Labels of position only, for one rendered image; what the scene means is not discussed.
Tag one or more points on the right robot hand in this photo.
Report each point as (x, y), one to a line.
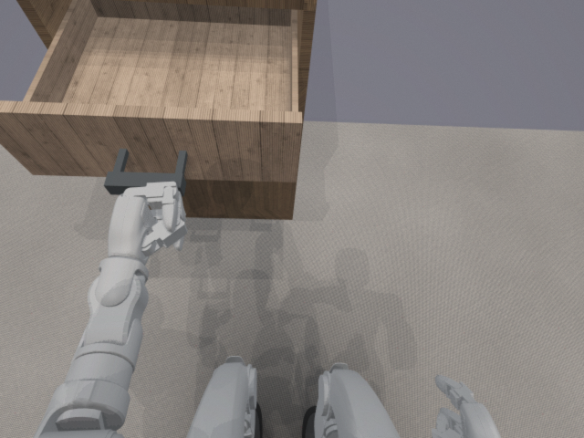
(475, 420)

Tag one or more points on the cabinet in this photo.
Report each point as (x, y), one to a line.
(214, 198)

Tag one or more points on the robot left forearm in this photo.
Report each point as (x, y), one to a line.
(94, 395)

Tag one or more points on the left robot hand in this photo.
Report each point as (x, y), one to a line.
(132, 219)

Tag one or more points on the right robot shin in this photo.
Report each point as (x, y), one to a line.
(327, 429)

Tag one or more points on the drawer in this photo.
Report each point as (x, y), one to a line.
(220, 82)

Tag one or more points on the handle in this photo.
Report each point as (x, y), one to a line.
(118, 181)

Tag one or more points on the left robot thigh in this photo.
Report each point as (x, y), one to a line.
(229, 394)

